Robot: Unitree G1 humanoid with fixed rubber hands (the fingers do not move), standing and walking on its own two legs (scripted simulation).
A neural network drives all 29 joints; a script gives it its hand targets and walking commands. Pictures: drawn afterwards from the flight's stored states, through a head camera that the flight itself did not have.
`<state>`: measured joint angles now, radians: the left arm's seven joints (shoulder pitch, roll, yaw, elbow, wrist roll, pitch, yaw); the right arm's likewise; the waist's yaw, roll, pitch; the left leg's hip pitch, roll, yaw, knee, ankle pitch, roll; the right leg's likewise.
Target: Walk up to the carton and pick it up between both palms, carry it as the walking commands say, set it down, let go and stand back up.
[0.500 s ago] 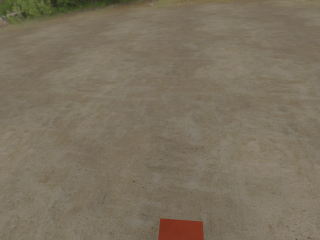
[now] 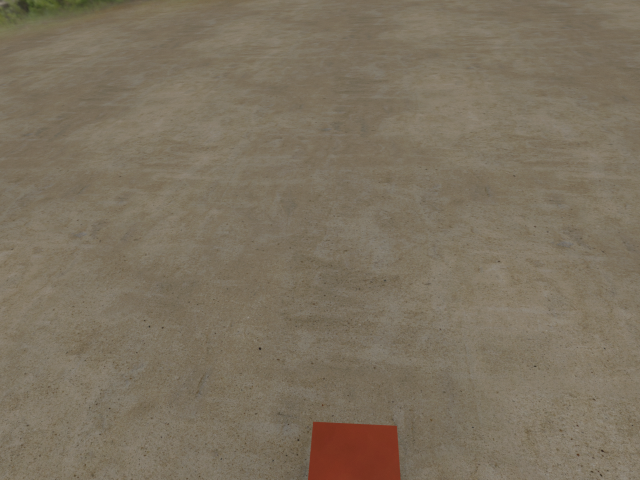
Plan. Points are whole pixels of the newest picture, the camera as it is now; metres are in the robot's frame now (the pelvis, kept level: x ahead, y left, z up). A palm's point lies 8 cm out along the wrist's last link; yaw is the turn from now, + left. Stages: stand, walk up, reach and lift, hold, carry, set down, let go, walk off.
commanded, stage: stand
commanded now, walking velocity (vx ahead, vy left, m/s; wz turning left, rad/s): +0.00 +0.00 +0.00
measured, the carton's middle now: out of the picture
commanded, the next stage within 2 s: none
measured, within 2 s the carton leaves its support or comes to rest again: neither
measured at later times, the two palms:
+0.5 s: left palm out of the picture -0.06 +0.22 -0.14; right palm out of the picture -0.07 -0.20 -0.15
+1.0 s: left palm out of the picture -0.08 +0.23 -0.14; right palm out of the picture -0.10 -0.18 -0.15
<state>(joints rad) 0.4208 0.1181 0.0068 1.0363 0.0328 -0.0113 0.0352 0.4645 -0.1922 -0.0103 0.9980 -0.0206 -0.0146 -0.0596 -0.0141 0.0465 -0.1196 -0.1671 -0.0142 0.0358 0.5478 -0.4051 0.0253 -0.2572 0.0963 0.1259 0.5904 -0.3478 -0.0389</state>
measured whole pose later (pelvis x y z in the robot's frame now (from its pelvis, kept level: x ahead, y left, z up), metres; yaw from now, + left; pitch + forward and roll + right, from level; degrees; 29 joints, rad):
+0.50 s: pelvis -0.02 +0.01 +0.01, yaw -1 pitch -1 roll +0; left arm 0.38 0.10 -0.01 1.13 0.02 0.00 0.05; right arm 0.40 -0.16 0.00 1.12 -0.02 0.00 -0.06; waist -0.01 0.04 -0.04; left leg -0.12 -0.03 0.06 0.49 -0.35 0.05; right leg -0.22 0.08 0.15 0.54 -0.29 -0.01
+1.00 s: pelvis -0.05 +0.03 +0.01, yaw -2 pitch -2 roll +0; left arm 0.36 0.08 -0.02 1.16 0.01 0.01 0.05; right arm 0.37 -0.14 -0.01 1.16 -0.02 0.00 -0.05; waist -0.01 0.03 0.00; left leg -0.12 -0.06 0.08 0.46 -0.30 0.08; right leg -0.22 0.05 0.18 0.51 -0.24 0.02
